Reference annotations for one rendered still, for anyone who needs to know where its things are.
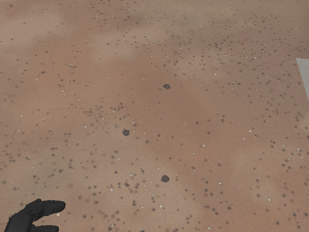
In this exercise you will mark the robot left hand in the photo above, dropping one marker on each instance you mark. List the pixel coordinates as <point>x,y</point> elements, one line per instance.
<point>23,220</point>

